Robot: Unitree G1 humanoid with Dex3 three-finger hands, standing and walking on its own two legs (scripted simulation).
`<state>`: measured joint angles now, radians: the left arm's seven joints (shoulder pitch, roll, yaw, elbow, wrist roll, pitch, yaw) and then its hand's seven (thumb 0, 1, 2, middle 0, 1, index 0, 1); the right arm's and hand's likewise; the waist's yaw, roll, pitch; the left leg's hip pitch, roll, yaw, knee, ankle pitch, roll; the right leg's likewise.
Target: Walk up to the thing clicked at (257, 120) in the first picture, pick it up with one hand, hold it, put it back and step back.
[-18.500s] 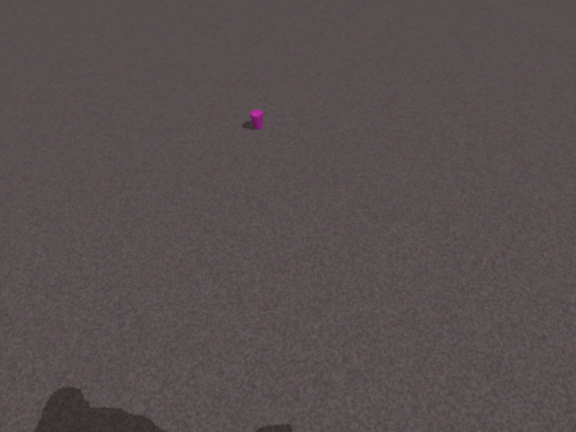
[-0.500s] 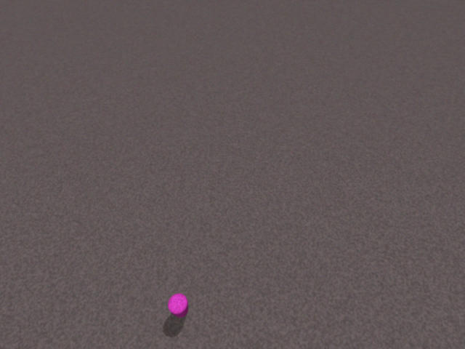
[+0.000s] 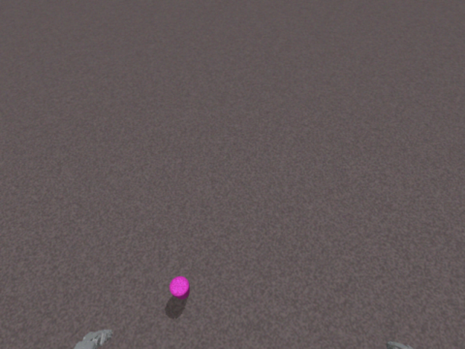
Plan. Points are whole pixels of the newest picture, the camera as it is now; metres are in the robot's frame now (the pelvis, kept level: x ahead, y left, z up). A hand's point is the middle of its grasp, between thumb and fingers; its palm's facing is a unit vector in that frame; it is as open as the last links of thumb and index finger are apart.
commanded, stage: rise first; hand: left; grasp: from above
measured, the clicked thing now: (181, 289) +0.43 +0.25 -0.73
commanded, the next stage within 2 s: none
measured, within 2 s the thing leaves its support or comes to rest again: neither
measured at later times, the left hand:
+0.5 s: hand out of the picture +0.14 +0.26 -0.21, palm faces -0.14 -0.88 -0.44, open 13.9 cm
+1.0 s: hand out of the picture +0.15 +0.28 -0.29, palm faces -0.32 -0.75 -0.58, open 14.1 cm
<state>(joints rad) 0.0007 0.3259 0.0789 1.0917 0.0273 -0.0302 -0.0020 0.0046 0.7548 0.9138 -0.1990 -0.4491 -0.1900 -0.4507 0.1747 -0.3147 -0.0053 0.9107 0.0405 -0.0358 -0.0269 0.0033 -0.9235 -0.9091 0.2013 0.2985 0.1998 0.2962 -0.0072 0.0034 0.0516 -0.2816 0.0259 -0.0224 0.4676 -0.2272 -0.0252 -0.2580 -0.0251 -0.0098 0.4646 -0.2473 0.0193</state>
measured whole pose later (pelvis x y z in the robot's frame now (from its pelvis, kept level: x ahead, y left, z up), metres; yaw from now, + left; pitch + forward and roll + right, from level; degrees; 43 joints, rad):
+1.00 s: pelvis -0.02 +0.02 -0.15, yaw -1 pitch +25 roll -2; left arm 0.17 0.37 0.11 0.48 0.41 0.15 0.04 -0.01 -0.52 0.94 -0.07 -1.10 -0.08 -1.09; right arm 0.15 -0.25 -0.02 0.54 0.00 -0.19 0.00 0.01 -0.89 -0.90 0.20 0.30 0.20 0.30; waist -0.03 0.01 -0.17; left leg -1.25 0.02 -0.05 1.43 -0.61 -0.01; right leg -1.20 -0.02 0.00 1.39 -0.62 0.04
